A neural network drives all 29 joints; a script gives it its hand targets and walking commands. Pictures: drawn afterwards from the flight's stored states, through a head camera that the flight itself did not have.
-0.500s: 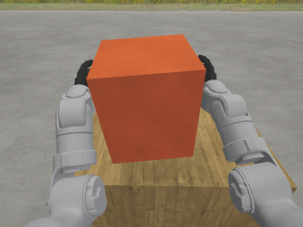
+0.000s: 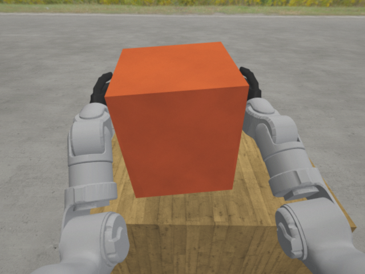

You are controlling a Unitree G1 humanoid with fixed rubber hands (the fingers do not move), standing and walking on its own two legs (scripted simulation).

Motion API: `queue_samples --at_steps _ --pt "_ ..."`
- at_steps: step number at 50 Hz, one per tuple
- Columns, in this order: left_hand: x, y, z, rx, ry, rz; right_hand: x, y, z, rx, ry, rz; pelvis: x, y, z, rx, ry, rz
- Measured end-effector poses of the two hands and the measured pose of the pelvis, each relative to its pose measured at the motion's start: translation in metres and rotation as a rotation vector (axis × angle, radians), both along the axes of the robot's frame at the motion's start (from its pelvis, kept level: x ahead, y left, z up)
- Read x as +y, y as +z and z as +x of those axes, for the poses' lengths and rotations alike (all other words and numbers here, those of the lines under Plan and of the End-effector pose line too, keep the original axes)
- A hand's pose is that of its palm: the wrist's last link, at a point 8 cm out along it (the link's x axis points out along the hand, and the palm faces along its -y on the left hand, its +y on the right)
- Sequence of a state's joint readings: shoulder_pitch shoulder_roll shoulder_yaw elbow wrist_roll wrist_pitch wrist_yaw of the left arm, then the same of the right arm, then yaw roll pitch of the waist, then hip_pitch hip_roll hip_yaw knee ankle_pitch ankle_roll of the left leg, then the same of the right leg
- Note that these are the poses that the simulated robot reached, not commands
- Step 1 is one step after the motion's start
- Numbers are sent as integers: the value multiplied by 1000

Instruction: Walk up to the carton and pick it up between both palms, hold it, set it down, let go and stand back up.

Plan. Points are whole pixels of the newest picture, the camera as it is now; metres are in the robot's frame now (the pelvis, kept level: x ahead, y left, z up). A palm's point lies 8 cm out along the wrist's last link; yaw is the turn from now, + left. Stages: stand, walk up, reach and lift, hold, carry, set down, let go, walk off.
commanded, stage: hold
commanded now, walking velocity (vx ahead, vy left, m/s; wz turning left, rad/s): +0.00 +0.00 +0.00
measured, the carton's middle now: (178, 120) +0.38 +0.00 +0.22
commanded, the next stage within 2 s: none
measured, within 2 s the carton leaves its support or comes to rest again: neither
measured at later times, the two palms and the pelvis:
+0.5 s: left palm (101, 110) +0.37 +0.16 +0.25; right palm (249, 104) +0.37 -0.14 +0.26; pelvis +0.00 +0.00 +0.00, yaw +0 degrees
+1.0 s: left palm (100, 111) +0.37 +0.16 +0.25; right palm (248, 105) +0.37 -0.14 +0.26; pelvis +0.00 +0.00 +0.00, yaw +0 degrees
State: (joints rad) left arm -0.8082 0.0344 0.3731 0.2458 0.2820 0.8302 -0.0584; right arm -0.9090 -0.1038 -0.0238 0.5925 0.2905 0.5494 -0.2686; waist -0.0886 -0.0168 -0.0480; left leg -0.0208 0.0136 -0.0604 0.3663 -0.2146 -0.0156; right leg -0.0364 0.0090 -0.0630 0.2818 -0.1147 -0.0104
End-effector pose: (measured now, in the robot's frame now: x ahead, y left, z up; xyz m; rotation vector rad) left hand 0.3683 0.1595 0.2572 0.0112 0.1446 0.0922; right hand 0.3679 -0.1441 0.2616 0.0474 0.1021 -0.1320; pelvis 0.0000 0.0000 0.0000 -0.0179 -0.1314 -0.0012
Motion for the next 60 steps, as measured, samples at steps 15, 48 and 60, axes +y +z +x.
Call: queue_samples --at_steps 15,48,60 --pt "2 -3 1 11 5 4 2 -4 2 13 6 -4 0 0 1 1 4 0" --pt "2 -4 2 3 1 6 2 -6 3 7 3 -7 1 0 3 4 8 -1" --pt "3 -3 1 5 5 2 3 -4 3 9 5 -3 1 0 2 4 9 0"
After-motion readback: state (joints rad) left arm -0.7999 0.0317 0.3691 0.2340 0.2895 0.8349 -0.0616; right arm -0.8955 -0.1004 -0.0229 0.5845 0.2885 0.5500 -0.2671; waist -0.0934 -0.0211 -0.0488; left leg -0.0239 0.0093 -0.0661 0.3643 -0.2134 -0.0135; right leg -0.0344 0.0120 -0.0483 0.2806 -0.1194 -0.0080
